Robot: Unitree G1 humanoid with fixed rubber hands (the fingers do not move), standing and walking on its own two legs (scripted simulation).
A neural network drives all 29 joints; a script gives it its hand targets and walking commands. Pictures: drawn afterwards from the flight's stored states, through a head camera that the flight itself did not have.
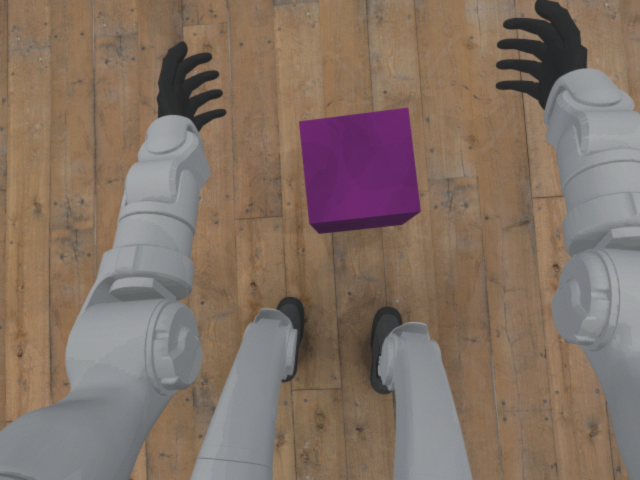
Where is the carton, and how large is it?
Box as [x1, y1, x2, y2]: [299, 108, 420, 233]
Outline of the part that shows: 407,108 299,121 309,223 319,233 402,224 420,211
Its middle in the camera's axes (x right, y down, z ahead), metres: +0.08 -0.13 +0.86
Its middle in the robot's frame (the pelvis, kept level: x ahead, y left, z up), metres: +0.53 +0.00 -0.52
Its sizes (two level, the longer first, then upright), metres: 0.210 0.200 0.250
